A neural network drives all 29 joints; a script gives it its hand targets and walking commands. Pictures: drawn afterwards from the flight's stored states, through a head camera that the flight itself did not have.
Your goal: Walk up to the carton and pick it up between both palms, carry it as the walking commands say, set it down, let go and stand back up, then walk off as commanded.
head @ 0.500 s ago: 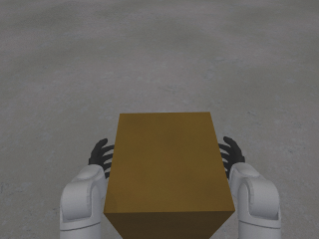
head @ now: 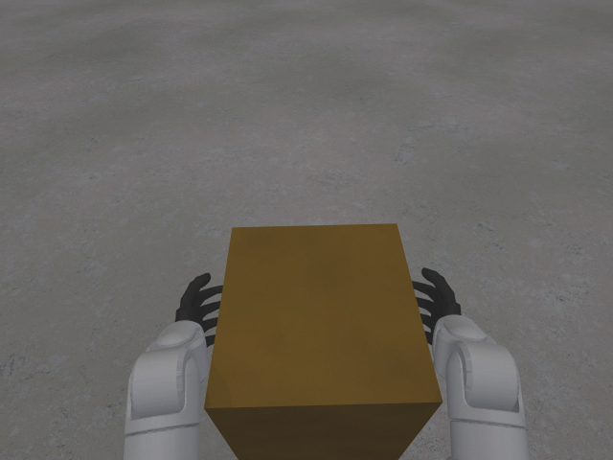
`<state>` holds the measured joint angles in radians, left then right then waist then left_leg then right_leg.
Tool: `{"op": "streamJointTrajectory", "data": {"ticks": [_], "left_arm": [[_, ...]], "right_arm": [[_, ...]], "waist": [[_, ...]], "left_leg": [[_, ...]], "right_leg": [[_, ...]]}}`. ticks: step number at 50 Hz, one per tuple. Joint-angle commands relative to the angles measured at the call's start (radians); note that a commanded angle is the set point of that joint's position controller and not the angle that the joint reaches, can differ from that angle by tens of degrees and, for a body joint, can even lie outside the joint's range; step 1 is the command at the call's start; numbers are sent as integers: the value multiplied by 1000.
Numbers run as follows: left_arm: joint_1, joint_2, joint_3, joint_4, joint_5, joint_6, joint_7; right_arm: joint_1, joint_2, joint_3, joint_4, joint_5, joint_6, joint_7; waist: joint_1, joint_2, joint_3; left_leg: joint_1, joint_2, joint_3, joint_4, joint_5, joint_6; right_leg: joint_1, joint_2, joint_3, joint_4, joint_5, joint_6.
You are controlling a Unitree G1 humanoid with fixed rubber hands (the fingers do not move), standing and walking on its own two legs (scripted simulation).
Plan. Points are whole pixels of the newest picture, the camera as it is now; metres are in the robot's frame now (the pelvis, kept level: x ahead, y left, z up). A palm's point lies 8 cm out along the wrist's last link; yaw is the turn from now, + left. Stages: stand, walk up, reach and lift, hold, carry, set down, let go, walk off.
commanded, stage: carry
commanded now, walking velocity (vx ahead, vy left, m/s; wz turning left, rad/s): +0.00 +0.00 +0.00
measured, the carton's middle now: (317, 348) +0.27 +0.00 -0.01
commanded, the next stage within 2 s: hold in 0.74 s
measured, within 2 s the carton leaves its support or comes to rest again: neither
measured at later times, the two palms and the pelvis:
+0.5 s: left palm (188, 342) +0.25 +0.16 +0.05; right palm (440, 338) +0.25 -0.15 +0.06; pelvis -0.01 +0.01 +0.00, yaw +0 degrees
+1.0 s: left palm (160, 383) +0.22 +0.20 +0.02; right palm (410, 364) +0.24 -0.12 +0.02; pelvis -0.02 +0.02 +0.01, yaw +2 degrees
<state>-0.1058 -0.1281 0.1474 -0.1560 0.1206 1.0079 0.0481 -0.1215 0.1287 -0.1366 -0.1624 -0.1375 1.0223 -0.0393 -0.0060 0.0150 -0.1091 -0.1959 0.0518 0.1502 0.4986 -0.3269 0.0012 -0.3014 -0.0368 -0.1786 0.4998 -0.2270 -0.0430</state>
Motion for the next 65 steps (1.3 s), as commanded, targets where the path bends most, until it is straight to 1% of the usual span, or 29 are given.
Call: {"op": "streamJointTrajectory", "data": {"ticks": [1,17,37,38,39,40,41,42,43,44,45,47,48,49,51,53,54,55,56,57,58,59,60,61,62,63,65], "left_arm": [[-395,-678,-540,-42,-213,-24,-156],[-382,-623,-490,5,-159,-114,-143],[-354,-568,-468,9,-144,-143,-125],[-144,-432,-252,308,-63,-204,-134],[-230,-364,-273,247,-77,-298,-114],[-228,-321,-256,271,-68,-350,-101],[-225,-328,-285,219,-88,-386,-88],[-219,-319,-323,152,-124,-405,-78],[-235,-302,-352,95,-167,-419,-68],[-250,-262,-352,90,-165,-425,-56],[-244,-241,-354,105,-163,-423,-49],[-222,-212,-352,153,-155,-419,-50],[-221,-203,-349,172,-154,-420,-55],[-223,-200,-348,183,-157,-423,-60],[-245,-206,-337,203,-160,-431,-66],[-267,-225,-341,229,-167,-434,-76],[-3,-220,-583,143,-244,-406,-56],[-21,-203,-536,109,-243,-408,-40],[-38,-168,-497,142,-224,-412,-27],[-66,-101,-451,166,-205,-419,-14],[-67,-58,-437,168,-196,-423,0],[-52,-39,-429,160,-195,-431,14],[-54,-27,-420,138,-194,-438,29],[-73,-27,-421,120,-199,-444,38],[-87,-24,-412,108,-197,-448,44],[-97,-22,-405,97,-192,-450,49],[-94,-11,-392,112,-180,-448,53]], "right_arm": [[-397,653,558,-55,240,-31,174],[-376,612,509,-6,191,-120,160],[-339,556,488,-9,183,-149,147],[-36,444,261,248,32,-207,127],[-96,371,264,154,1,-285,107],[-155,347,285,105,-1,-330,91],[-157,339,324,52,12,-362,80],[-164,334,383,-43,46,-385,66],[-186,312,442,-126,80,-401,50],[-205,273,447,-136,78,-403,38],[-194,250,438,-129,70,-402,29],[-148,210,396,-76,45,-394,21],[-129,206,381,-51,34,-391,19],[-119,212,375,-35,30,-390,18],[-140,222,377,-23,30,-395,20],[-156,256,378,-9,31,-399,20],[21,39,381,63,93,-385,8],[6,13,375,67,133,-399,1],[-51,-19,360,80,142,-417,-6],[-83,-48,345,111,145,-426,-10],[-87,-80,353,120,157,-428,-7],[-94,-93,368,128,179,-436,-1],[-98,-99,378,140,201,-444,5],[-110,-89,397,141,227,-452,11],[-121,-82,406,139,245,-460,14],[-127,-82,409,139,258,-467,16],[-101,-99,397,167,261,-477,12]], "waist": [[-1,-13,-158],[-1,-11,-177],[-2,-7,-178],[121,109,85],[70,111,98],[73,61,91],[62,41,38],[60,25,-40],[80,-8,-122],[92,-7,-129],[88,0,-103],[54,19,-29],[45,27,-7],[44,28,-1],[55,37,-5],[45,23,-9],[-195,-71,-81],[-132,-24,-123],[-108,-32,-62],[-70,-59,21],[-56,-65,69],[-36,-49,81],[-11,-39,64],[11,-42,55],[26,-47,47],[35,-45,44],[22,-34,55]], "left_leg": [[-15,106,-100,-77,188,14],[-46,105,-98,-77,167,26],[-54,109,-102,-76,181,32],[-141,-97,-163,-171,203,72],[-122,-83,-201,-217,169,93],[-79,-82,-216,-231,201,103],[-23,-64,-235,-225,282,100],[16,-68,-244,-203,366,90],[56,-75,-247,-172,433,75],[54,-69,-242,-170,423,69],[32,-58,-238,-183,375,70],[-18,-31,-243,-221,266,81],[-48,-22,-246,-235,222,89],[-63,-18,-250,-241,198,94],[-59,-16,-256,-240,188,96],[-66,-17,-261,-239,169,99],[118,-36,-298,-126,490,17],[225,-53,-283,-84,614,-10],[199,-71,-261,-93,522,-10],[126,-79,-241,-112,367,4],[92,-77,-239,-123,281,19],[91,-70,-245,-130,279,30],[101,-68,-240,-127,293,28],[103,-70,-232,-119,288,23],[106,-71,-219,-114,270,18],[106,-72,-208,-114,248,13],[93,-72,-193,-121,194,4]], "right_leg": [[113,-130,146,-74,209,-5],[105,-122,144,-75,196,-8],[82,-116,138,-62,183,0],[385,101,220,-90,269,-8],[427,94,237,-91,257,-8],[423,86,243,-103,253,-5],[433,82,251,-103,305,-6],[478,81,253,-94,397,-3],[503,67,260,-96,463,-4],[496,68,257,-97,446,0],[485,74,250,-99,398,3],[445,81,232,-102,286,8],[440,81,227,-99,255,9],[440,81,227,-97,237,11],[425,78,234,-101,214,13],[420,79,246,-108,197,16],[356,84,233,-88,288,16],[272,88,224,-97,280,26],[235,93,213,-106,231,35],[238,82,217,-112,154,36],[241,75,221,-104,106,29],[238,70,219,-88,93,23],[238,61,227,-76,85,20],[233,49,249,-71,74,19],[228,38,272,-74,62,19],[224,30,290,-78,54,19],[230,19,309,-88,46,16]]}}
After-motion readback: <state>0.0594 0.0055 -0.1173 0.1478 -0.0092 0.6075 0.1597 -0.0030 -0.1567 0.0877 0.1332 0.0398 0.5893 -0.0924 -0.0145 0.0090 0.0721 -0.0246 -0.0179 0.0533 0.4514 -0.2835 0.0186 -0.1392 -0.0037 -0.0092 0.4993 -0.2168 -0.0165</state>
